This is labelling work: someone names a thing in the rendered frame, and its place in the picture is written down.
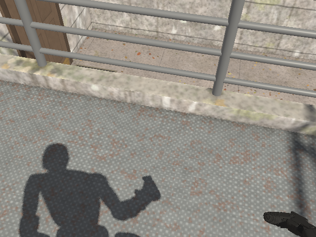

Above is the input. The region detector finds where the right robot hand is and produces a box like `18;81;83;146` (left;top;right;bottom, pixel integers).
264;211;316;237

